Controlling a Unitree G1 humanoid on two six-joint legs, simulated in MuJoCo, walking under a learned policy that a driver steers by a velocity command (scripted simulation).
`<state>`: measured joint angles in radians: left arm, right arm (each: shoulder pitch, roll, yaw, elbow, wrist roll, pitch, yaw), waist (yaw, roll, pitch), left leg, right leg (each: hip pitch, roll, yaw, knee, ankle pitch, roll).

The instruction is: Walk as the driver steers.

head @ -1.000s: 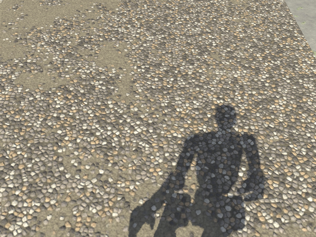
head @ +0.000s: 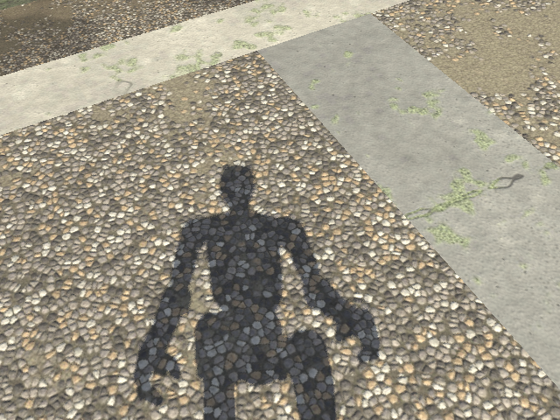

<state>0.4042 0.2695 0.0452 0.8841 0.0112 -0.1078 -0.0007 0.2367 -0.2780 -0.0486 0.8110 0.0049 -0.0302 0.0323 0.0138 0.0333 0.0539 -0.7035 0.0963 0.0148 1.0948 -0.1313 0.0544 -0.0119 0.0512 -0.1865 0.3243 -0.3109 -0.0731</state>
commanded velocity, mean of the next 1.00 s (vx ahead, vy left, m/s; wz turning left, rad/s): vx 0.13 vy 0.00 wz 0.85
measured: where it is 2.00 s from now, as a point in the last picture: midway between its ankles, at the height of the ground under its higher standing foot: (290, 352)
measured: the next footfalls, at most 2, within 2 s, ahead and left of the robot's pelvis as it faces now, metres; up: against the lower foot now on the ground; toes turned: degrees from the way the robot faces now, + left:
left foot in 0.14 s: +0.32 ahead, +0.07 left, +0.00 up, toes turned +7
right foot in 0.66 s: +0.48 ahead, -0.05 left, +0.00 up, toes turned +47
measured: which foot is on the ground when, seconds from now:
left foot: up 0.00-0.12, down 0.14-0.64, up 0.66-1.00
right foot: down 0.00-0.14, up 0.16-0.64, down 0.66-1.00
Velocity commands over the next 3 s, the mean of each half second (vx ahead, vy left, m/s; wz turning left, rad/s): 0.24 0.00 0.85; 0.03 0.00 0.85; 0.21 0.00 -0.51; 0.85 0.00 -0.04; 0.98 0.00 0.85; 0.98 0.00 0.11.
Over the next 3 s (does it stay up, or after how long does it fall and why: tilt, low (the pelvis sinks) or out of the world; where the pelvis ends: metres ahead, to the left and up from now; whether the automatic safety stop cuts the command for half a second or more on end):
stays up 1.31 0.76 0.00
